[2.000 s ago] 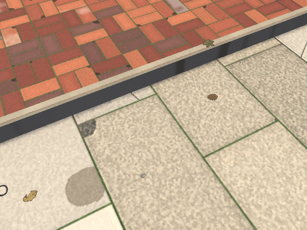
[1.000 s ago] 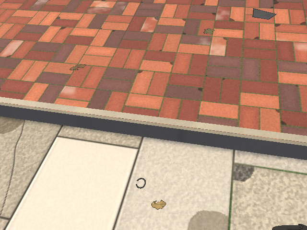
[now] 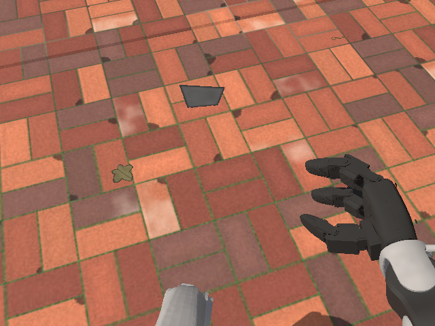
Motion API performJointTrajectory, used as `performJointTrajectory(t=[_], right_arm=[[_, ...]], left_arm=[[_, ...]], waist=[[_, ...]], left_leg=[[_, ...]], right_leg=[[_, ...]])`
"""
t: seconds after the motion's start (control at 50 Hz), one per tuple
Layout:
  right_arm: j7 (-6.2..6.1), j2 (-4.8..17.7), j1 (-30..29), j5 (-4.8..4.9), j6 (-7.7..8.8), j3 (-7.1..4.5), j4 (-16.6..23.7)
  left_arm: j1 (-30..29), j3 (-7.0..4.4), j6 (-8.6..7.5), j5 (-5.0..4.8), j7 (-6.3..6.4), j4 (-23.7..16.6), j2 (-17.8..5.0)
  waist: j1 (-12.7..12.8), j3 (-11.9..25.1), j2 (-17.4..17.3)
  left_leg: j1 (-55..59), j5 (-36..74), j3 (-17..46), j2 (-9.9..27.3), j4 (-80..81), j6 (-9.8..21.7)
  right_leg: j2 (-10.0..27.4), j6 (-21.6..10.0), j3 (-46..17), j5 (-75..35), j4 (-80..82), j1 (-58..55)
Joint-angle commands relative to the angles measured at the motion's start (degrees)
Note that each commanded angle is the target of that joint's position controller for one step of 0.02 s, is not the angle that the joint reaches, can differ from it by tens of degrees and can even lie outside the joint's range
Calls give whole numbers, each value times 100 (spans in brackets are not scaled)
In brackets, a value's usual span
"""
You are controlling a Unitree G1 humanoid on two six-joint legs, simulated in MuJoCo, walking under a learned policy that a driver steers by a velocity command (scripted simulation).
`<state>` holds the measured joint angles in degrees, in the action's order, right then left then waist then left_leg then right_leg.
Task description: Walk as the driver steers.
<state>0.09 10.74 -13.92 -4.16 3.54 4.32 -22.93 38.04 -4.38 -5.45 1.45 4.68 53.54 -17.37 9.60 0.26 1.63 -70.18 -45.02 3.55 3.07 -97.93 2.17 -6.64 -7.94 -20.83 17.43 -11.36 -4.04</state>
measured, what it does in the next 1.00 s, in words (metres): climbs, turning left: left foot 0.12 m higher, then right foot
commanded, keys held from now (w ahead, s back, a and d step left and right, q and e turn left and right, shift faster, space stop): w+e+shift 0.16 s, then w+q+shift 0.84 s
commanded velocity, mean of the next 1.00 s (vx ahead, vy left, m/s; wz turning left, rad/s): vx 1.00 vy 0.00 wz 0.23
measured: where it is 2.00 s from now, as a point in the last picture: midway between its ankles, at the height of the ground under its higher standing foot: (179, 21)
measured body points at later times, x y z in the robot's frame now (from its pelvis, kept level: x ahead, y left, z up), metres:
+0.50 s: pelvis +0.47 +0.07 +0.11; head +0.50 +0.07 +0.56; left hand +0.81 +0.17 +0.11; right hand +0.28 -0.15 +0.00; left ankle +0.24 +0.19 -0.59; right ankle +0.58 -0.01 -0.61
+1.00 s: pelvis +0.93 +0.14 +0.08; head +0.96 +0.14 +0.53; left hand +0.89 +0.40 -0.04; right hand +1.17 -0.08 -0.02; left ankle +1.02 +0.17 -0.61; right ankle +0.73 -0.05 -0.46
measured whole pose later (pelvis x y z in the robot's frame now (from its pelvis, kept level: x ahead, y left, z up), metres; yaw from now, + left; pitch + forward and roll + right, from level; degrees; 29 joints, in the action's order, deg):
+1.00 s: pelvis +0.93 +0.14 +0.08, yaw +20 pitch +0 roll +0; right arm 2.1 18.8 9.3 -1.3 -0.1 -3.4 -39.4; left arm 20.2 -1.1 -4.6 1.9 0.8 46.0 -14.3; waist 0.4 -3.1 -1.1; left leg -30.4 -14.8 -6.3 -9.0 -43.6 12.3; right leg 1.4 1.2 2.3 20.8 -79.4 7.4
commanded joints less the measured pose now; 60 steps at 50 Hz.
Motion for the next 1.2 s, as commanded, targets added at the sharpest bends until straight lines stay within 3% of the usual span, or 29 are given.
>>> performJointTrajectory(t=[0.02, 0.04, 0.06, 0.08, 0.1, 0.12, 0.16, 0.18, 0.22, 0.26, 0.32, 0.38, 0.42, 0.46, 0.5, 0.52, 0.54, 0.56, 0.6, 0.68, 0.78, 0.86, 0.92, 0.94, 0.96, 0.98, 1.02, 1.08, 1.2], right_arm=[[81, 375, 1371, 136, -34, -145, 157], [-105, 863, 3459, 197, -223, -498, -145], [-221, 1637, 4937, 118, -285, -956, -606], [-235, 2050, 4926, 27, -156, -1039, -939], [-278, 2201, 4198, 180, -178, -1017, -882], [-213, 1598, 2977, 213, -114, -915, -669], [-92, 518, 2143, 162, -31, -718, -942], [-55, 171, 2420, 165, 36, -628, -1346], [79, -73, 3249, 204, 192, -604, -2260], [162, -71, 3342, 254, 268, -627, -2482], [50, 448, 3336, 396, 316, -702, -2567], [-20, 897, 4051, 503, 376, -789, -2576], [-45, 1477, 4253, 462, 367, -916, -2602], [-90, 1666, 4395, 356, 265, -962, -2693], [-77, 1419, 4174, 391, 165, -967, -2574], [-56, 597, 4365, 302, 179, -810, -2340], [-116, 613, 4842, 671, 109, -788, -2147], [-144, 1015, 4198, 533, 54, -865, -2185], [-3, 916, 3567, 439, -29, -870, -2105], [241, 536, 3211, 232, -352, -807, -1851], [441, 567, 1857, 281, -301, -642, -1171], [509, 891, 1960, 284, -279, -664, -1219], [301, 1667, 4873, 271, -273, -1030, -2044], [159, 1939, 4721, 482, -353, -1236, -2064], [144, 2628, 3887, 204, -417, -1285, -1738], [85, 2565, 3972, 270, -456, -1342, -1498], [-27, 1897, 3704, 299, -341, -1170, -1754], [-36, 1601, 3357, 363, -88, -1011, -1734], [51, 1690, 3538, 437, 38, -1067, -1820]], left_arm=[[-1716, -191, -99, -457, -278, -907, -948], [-2068, -494, -318, -503, -493, -934, -1873], [-2613, -614, -559, -426, -568, -945, -1944], [-2750, -307, -681, -191, -688, -1088, -609], [-2004, -176, -615, -152, -786, -1591, -253], [-1503, -135, -421, -92, -731, -1409, -197], [-1328, -56, 33, 180, -725, -1242, 201], [-1658, 13, 159, 251, -762, -1337, 442], [-2391, 339, 206, 195, -706, -1989, 1150], [-2995, 408, 279, 50, -633, -2244, 900], [-3890, 315, 248, 121, -713, -2584, -8], [-4387, 489, 153, -8, -906, -2509, 329], [-4375, 470, 145, 33, -841, -2407, 189], [-3559, 298, 110, 62, -630, -2164, -213], [-2074, 81, 42, 156, -400, -1732, -657], [-1630, 33, 6, 307, -338, -1664, -891], [-1770, 37, 19, 345, -358, -1730, -842], [-2089, 71, 24, 203, -400, -1739, -310], [-2338, 130, -103, 170, -442, -1485, 17], [-2008, 152, -261, -69, -460, -1015, 97], [-2052, 157, -330, -48, -457, -804, -149], [-1605, 36, -259, -68, -304, -742, -837], [-2349, -101, 53, 54, -219, -1077, -1270], [-2543, -55, 55, 58, -331, -1081, -877], [-1551, 170, -27, 43, -394, -1693, -258], [-1926, 216, -167, 48, -400, -1922, -520], [-2492, 276, -241, 112, -416, -2001, -559], [-2344, 358, 147, 325, -422, -1944, -416], [-3917, 544, 195, 88, -579, -2526, -64]], waist=[[-1775, 1635, -595], [-2957, 2392, 540], [-3758, 3097, 32], [-3201, 2815, -2233], [-2081, 2519, -3265], [-1269, 1759, -2332], [-655, 326, -948], [-636, -24, -698], [-502, -295, -1130], [-487, -625, -569], [-525, -682, -498], [-948, -241, -28], [-929, -48, -334], [-483, 484, -831], [143, 1230, -771], [-193, 1748, 486], [-497, 2259, 1160], [-434, 1415, 86], [-714, 145, -271], [-1131, -384, 214], [-1172, -835, 156], [-1372, -345, 308], [-2844, 1030, 338], [-2691, 807, -794], [-1338, 1362, -1708], [-1773, 2200, -826], [-1242, 285, 296], [-668, -307, 387], [-1207, -428, -228]], left_leg=[[6992, 3679, -864, -633, 2428, 52], [8887, 2689, 127, -451, 2970, 233], [9152, 1774, 671, -233, 3843, 300], [8688, 1373, 2420, 1098, 5238, 316], [8131, 2563, 5369, 1879, 7440, 0], [7431, 1799, 5375, 1923, 7537, 109], [5689, 514, 3682, 1458, 7325, 412], [5121, 220, 2976, 1173, 7344, 409], [4805, 1249, 2315, 1065, 7468, 373], [4477, 1956, 1139, 667, 8170, 255], [4754, 4581, 178, 114, 9002, 558], [5188, 6050, 82, 176, 9781, 666], [6481, 8183, 136, 415, 9243, 722], [7274, 9535, 345, 609, 7504, 597], [5976, 7620, 391, 351, 4939, 507], [4551, 2450, 290, -127, 3348, 586], [3101, 1847, 183, -480, 1890, 456], [2696, 2612, 197, -142, 1987, 451], [2717, 2976, 185, 81, 2260, 360], [2519, 3069, 27, 446, 2497, 240], [2993, 4619, -739, 245, 4294, 353], [4527, 4841, -1590, -630, 5418, 696], [7743, 3945, -886, -909, 5795, 1191], [8467, 3711, -133, -591, 6361, 1377], [9608, 4631, 2703, 820, 6464, 2378], [9864, 2755, 4131, 1176, 7654, 2821], [7663, 2401, 3642, 890, 8436, 2133], [5450, 3490, 2407, 140, 8507, 1899], [4753, 5025, 1642, -589, 8644, 1328]], right_leg=[[810, -627, 94, -7001, 87, 3841], [937, -374, -112, -8295, -1941, 4205], [654, 13, -465, -6607, -4072, 3585], [-359, 282, 31, 184, -6896, 3949], [-420, 293, 220, 143, -8002, 4870], [16, 333, 727, -391, -8274, 4984], [500, 333, 1357, -680, -8699, 4967], [558, 218, 1390, -607, -8919, 5082], [370, -99, 1195, -165, -9826, 5980], [321, -143, 1191, 113, -8340, 5929], [546, 250, 2183, -792, -5481, 4921], [409, 333, 2668, -2373, -3168, 2638], [160, 311, 2648, -1975, -2545, 2413], [23, 178, 2363, -1061, -2043, 1656], [793, 73, 1889, -800, -1684, -620], [2364, 63, 300, -176, -2069, -1837], [3364, -619, -2120, 98, -1316, -2453], [2957, -637, -1589, 740, -710, -1534], [2463, -412, -272, -39, -258, -122], [2095, 87, 1398, -1653, 157, 711], [1497, 502, 3237, -3424, 643, 1348], [1681, 763, 3580, -7353, -339, 533], [1869, 671, 3307, -7409, -4512, 1364], [636, 748, 3307, -1652, -7024, 2653], [289, 1004, 2572, 1226, -8968, 4751], [423, 914, 1586, 855, -9039, 5333], [1038, 859, 1522, 321, -7482, 5274], [1383, 1092, 1650, 672, -6415, 4212], [1106, 1133, 2129, -1973, -3214, 3104]])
